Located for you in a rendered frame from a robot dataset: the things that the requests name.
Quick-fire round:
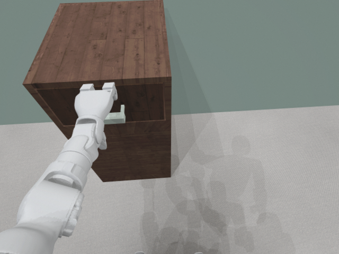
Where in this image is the cabinet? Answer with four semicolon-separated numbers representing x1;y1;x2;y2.
23;0;172;182

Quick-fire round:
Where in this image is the handle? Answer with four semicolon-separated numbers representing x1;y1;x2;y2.
104;105;126;124

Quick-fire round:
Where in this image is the robot left hand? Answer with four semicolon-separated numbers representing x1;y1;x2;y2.
75;82;118;150

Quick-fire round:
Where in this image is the drawer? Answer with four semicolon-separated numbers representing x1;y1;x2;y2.
37;82;164;125

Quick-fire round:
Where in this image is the robot left upper arm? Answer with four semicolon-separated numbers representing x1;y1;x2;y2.
0;180;84;254

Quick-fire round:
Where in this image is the robot left forearm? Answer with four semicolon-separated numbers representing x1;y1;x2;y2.
16;115;104;224

